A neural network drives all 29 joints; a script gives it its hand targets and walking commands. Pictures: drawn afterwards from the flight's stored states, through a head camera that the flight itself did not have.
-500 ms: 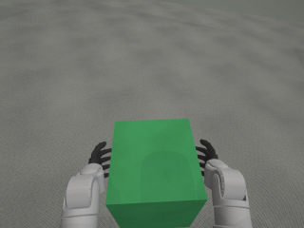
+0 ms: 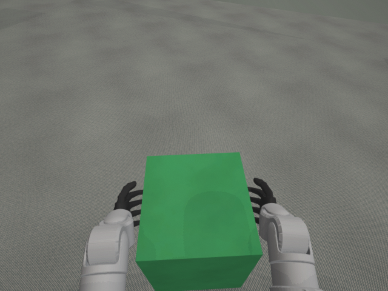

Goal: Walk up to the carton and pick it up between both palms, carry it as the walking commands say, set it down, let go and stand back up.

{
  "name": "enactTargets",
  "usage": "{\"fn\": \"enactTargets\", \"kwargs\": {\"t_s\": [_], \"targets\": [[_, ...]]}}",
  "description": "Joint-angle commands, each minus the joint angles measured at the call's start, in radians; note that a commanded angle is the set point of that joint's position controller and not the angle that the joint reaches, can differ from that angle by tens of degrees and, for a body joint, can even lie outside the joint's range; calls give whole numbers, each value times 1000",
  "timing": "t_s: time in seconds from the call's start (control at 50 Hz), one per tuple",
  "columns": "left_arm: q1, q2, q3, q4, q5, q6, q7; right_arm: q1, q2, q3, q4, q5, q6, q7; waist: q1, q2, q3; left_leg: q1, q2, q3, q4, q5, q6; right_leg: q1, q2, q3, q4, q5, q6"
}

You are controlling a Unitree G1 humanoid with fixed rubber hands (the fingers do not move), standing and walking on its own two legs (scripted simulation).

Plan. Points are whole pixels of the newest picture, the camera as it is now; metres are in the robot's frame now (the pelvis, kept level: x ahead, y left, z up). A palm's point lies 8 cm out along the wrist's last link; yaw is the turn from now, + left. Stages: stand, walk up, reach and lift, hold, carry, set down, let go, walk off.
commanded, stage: carry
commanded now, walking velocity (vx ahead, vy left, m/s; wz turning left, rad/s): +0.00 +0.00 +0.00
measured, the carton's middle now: (196, 225) +0.28 -0.01 -0.02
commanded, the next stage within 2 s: none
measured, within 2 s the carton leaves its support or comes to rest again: neither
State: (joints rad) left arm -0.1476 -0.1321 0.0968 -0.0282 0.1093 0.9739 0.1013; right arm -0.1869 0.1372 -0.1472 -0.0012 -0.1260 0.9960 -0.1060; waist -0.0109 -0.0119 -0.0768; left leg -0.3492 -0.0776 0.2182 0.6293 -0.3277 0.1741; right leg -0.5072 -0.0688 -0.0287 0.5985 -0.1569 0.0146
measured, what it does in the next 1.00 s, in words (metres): steps on the spot: left foot, then right foot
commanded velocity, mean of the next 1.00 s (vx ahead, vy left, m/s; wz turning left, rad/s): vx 0.00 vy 0.00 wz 0.00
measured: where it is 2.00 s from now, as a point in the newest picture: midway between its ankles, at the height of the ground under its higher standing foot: outside the picture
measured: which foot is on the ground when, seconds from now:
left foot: down 0.00-0.26, up 0.28-0.36, down 0.38-1.00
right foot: down 0.00-0.42, up 0.44-0.58, down 0.60-1.00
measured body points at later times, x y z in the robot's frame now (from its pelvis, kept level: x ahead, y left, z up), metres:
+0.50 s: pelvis +0.03 +0.04 +0.00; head +0.04 +0.08 +0.44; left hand +0.29 +0.20 +0.03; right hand +0.32 -0.09 +0.05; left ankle +0.03 +0.10 -0.72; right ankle +0.09 -0.14 -0.70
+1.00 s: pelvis +0.03 +0.03 +0.01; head +0.03 +0.05 +0.46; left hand +0.31 +0.17 +0.03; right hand +0.31 -0.12 +0.04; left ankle +0.03 +0.10 -0.72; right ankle +0.05 -0.11 -0.72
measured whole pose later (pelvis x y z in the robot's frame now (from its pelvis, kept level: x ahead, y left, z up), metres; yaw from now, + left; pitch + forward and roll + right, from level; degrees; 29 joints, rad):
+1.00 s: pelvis +0.03 +0.03 +0.01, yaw +0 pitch +2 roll +0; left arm -0.11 -0.13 0.07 -0.05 0.12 0.90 0.10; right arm -0.15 0.13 -0.13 -0.01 -0.12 0.92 -0.09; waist -0.02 -0.04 -0.06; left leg -0.34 -0.02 0.11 0.64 -0.34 0.07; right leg -0.37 -0.04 -0.01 0.64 -0.30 0.04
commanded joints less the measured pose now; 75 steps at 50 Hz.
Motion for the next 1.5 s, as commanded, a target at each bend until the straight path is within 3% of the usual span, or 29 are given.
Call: {"fn": "enactTargets", "kwargs": {"t_s": [0.0, 0.04, 0.06, 0.1, 0.12, 0.14, 0.18, 0.2, 0.24, 0.26, 0.3, 0.32, 0.36, 0.38, 0.44, 0.5, 0.52, 0.58, 0.66, 0.7, 0.74, 0.82, 0.94, 1.0, 1.04, 1.16, 1.22, 1.38, 1.48], "targets": [[-609, -810, -556, -171, -259, -118, -225, -572, 834, 565, -105, 281, -127, 242, -10, 97, -316, 205, 297, -317, -220, 310, -142, 42, -7, 27, -7, -99, -40], [-598, -884, -733, -471, -409, -83, -218, -575, 906, 743, -410, 421, -95, 224, -8, 101, -363, 214, 283, -327, -190, 485, -155, 98, -21, 28, 36, -110, -43], [-421, -795, -497, -120, -206, -139, -224, -449, 773, 527, -83, 223, -154, 231, -15, 122, -405, 324, 316, -343, -161, 720, -177, 41, 7, -22, 81, -220, -21], [-526, -823, -682, -424, -369, -126, -209, -479, 842, 696, -377, 363, -140, 221, -15, 95, -439, 396, 304, -302, -102, 923, -158, 52, 9, -7, 77, -183, -36], [-489, -812, -595, -277, -302, -141, -216, -540, 808, 654, -311, 327, -152, 225, -14, 27, -452, 436, 308, -288, -96, 954, -160, 22, 19, -5, 83, -172, -27], [-453, -777, -565, -214, -270, -148, -212, -491, 817, 627, -204, 310, -148, 226, -10, 143, -422, 396, 308, -267, -137, 1178, -317, 79, 48, -90, 34, -284, -3], [-507, -813, -710, -440, -363, -148, -206, -484, 832, 740, -363, 377, -144, 224, 27, 114, -477, 287, 224, -169, 92, 1315, -405, 295, 12, -76, -148, -116, -68], [-537, -841, -732, -493, -391, -131, -207, -533, 843, 768, -433, 411, -125, 227, 46, -6, -477, 181, 153, -152, 248, 1111, -445, 391, -67, 1, -216, 46, -138], [-365, -823, -551, -152, -269, -150, -207, -496, 761, 643, -238, 320, -147, 225, 19, -422, -520, 123, 128, -336, 632, -63, -309, 224, -332, 335, -192, 244, -255], [-482, -839, -687, -453, -375, -126, -204, -669, 786, 813, -566, 447, -138, 219, 3, -374, -465, 156, 169, -431, 494, -291, -198, 69, -312, 286, -222, 31, -193], [-505, -825, -737, -578, -404, -25, -213, -555, 846, 841, -579, 464, -45, 214, -8, -204, -415, 62, 146, -217, -97, -143, -126, 206, -193, 102, -131, -72, -75], [-498, -787, -596, -372, -303, -29, -214, -488, 786, 661, -321, 329, -40, 215, -4, -121, -442, 134, 98, -170, -103, -11, -134, 176, -123, 63, -38, -84, -66], [-518, -753, -655, -430, -311, -29, -199, -394, 769, 629, -312, 306, -40, 215, -13, 183, -415, 227, 351, -478, -215, 270, -103, 4, 6, 18, 175, -207, 0], [-657, -794, -842, -723, -454, 11, -195, -421, 812, 736, -499, 421, -13, 218, -9, 339, -380, 233, 416, -488, -182, 364, -46, -93, 12, 42, 205, -350, 9], [-548, -758, -593, -260, -285, 27, -221, -358, 789, 484, -99, 231, -13, 216, -2, 136, -416, 262, 337, -404, -94, 619, -41, -2, 18, 35, 225, -274, -10], [-586, -870, -746, -433, -399, 23, -224, -505, 824, 631, -425, 355, -31, 221, 0, 279, -403, 323, 303, -327, -34, 890, -105, -40, 16, 31, 151, -188, -4], [-567, -818, -592, -220, -291, -15, -220, -419, 811, 477, -144, 242, -64, 222, -5, 256, -439, 336, 302, -345, -45, 942, -127, 14, 48, -5, 130, -203, 4], [-450, -803, -622, -279, -317, -37, -227, -427, 804, 617, -298, 286, -72, 222, -4, 47, -482, 317, 277, -318, -32, 879, -137, 194, 42, 13, -38, -29, -19], [-421, -833, -532, -158, -247, -113, -227, -401, 822, 574, -177, 240, -131, 224, -9, 14, -528, 378, 269, -312, -57, 974, -198, 213, 19, 8, 108, -18, -14], [-583, -883, -732, -557, -425, -84, -221, -576, 874, 788, -592, 419, -113, 218, -5, -5, -501, 286, 249, -295, -27, 810, -133, 278, -2, 22, 15, 73, -14], [-464, -815, -543, -213, -261, -95, -221, -504, 824, 630, -253, 292, -114, 220, -3, -122, -495, 208, 201, -245, -38, 535, -134, 337, -43, 71, -2, 293, -55], [-496, -809, -602, -334, -286, -114, -212, -568, 824, 679, -383, 352, -141, 226, 0, 16, -520, 222, 216, -272, -56, 542, -128, 329, -31, 64, 30, 186, -40], [-507, -755, -534, -167, -210, -130, -210, -488, 776, 578, -114, 257, -139, 241, 6, 24, -403, 163, 209, -241, -95, 438, -139, 299, -50, 75, -9, 190, -47], [-597, -796, -680, -420, -327, -146, -207, -486, 839, 648, -278, 339, -166, 244, 5, 159, -415, 191, 227, -263, -131, 389, -140, 257, -19, 56, -24, 26, -42], [-497, -835, -625, -185, -266, -135, -217, -555, 836, 622, -201, 295, -168, 239, 11, 33, -352, 174, 200, -251, -126, 258, -136, 254, -35, 92, -73, 71, -50], [-555, -802, -663, -358, -322, -154, -206, -566, 816, 675, -329, 338, -177, 223, 10, 43, -451, 202, 216, -253, -88, 368, -120, 267, -38, 91, -43, 117, -56], [-432, -770, -552, -139, -233, -142, -216, -492, 783, 607, -153, 247, -160, 225, 11, -105, -431, 135, 199, -250, -89, 324, -122, 331, -55, 90, -46, 201, -65], [-547, -827, -631, -233, -310, -146, -229, -597, 829, 657, -256, 313, -178, 224, 15, -13, -308, 60, 191, -260, -177, 19, -129, 227, -53, 120, -121, -61, -72], [-489, -812, -613, -223, -277, -134, -219, -502, 824, 630, -197, 296, -155, 225, 12, -19, -481, 144, 193, -254, -117, 167, -121, 323, -51, 108, -88, 119, -72]]}}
